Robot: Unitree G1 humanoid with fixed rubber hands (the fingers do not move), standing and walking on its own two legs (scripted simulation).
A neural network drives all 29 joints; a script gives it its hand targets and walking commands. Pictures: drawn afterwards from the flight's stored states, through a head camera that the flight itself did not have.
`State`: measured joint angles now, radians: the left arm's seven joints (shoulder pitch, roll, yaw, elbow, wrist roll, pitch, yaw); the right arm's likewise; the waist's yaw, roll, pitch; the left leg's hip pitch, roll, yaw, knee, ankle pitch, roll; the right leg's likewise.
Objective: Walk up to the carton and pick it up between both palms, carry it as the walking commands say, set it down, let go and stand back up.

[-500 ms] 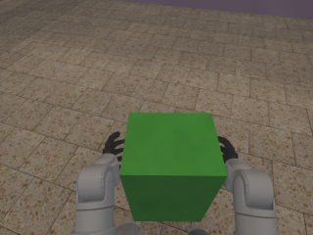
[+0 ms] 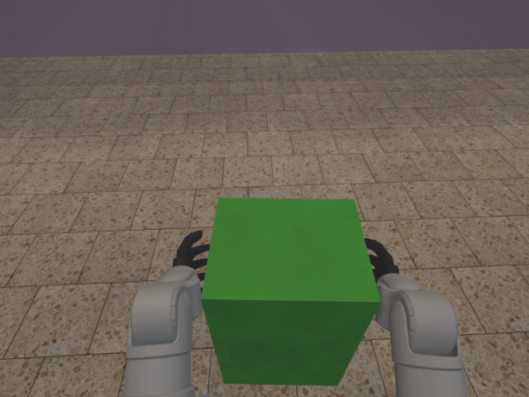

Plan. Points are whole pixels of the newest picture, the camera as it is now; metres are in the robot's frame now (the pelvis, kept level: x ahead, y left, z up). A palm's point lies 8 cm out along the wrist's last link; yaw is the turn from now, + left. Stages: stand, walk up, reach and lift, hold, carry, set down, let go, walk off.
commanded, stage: carry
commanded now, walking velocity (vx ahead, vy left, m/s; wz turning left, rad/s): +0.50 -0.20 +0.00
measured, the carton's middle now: (283, 300) +0.27 +0.01 +0.03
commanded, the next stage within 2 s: none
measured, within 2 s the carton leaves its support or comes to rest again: neither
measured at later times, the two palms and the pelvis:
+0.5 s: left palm (240, 309) +0.21 +0.06 +0.13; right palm (496, 313) +0.20 -0.22 +0.15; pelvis -0.08 -0.09 +0.04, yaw -6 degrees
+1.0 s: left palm (364, 252) +0.31 -0.10 +0.11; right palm out of the picture +0.26 -0.38 +0.12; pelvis +0.01 -0.21 +0.04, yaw -8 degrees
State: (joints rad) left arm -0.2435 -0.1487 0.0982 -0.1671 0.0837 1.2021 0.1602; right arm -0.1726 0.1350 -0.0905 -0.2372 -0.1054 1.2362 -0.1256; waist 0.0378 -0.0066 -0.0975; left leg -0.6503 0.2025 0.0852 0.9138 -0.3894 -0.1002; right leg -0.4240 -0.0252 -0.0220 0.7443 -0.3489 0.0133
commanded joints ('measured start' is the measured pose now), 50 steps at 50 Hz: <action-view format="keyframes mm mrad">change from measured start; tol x32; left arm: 1 -634 -1026 -680 -144 -413 -14 -319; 50 -506 -1023 -747 -198 -400 -9 -270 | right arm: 1 -844 1040 725 -192 471 -65 250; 50 -707 983 698 -248 473 -64 238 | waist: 1 -34 -219 -198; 7 -65 281 -325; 24 -51 285 -330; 29 2 -249 -265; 38 -40 -172 -343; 41 -64 325 -333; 50 -54 186 -280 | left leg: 1 144 -118 35 76 68 -17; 6 647 -146 20 -522 -78 120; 8 599 354 -628 -839 -594 245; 15 503 111 -67 -752 -144 143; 25 613 100 -50 -622 -142 144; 30 -33 -91 68 -50 -24 39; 38 335 -156 133 -477 166 79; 42 904 311 -594 -674 38 344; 50 695 140 -29 -666 350 205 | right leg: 1 -49 -144 160 -512 -278 -97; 11 -322 -39 107 258 196 12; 25 89 29 -184 -475 13 -9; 30 400 -278 287 -652 -339 -183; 38 398 -158 13 -440 34 -178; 43 -393 -61 56 185 -74 -43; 50 -106 -20 -109 -164 165 6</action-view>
